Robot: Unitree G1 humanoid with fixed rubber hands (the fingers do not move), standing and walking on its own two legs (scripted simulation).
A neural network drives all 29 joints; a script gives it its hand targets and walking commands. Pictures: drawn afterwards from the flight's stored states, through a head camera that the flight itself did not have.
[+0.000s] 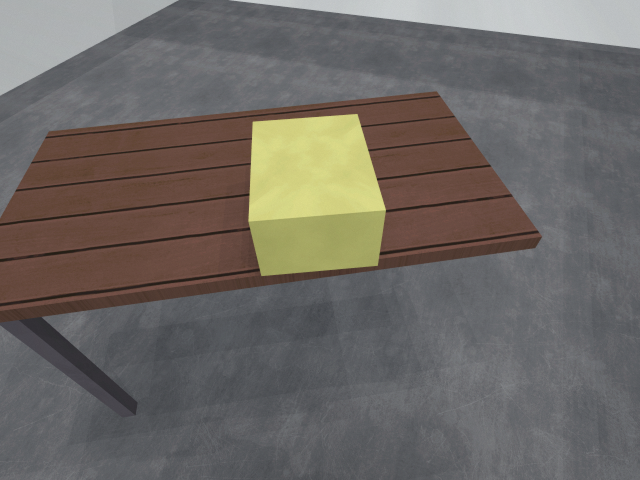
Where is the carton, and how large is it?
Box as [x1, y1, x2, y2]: [248, 114, 385, 275]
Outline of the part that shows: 357,114 253,122 248,221 261,275 377,265 385,209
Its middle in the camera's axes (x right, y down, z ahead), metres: -0.01 -0.10 +0.76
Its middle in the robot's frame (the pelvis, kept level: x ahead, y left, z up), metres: +0.64 +0.02 -0.03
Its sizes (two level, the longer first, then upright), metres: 0.292 0.220 0.146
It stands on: a table, 0.67 m high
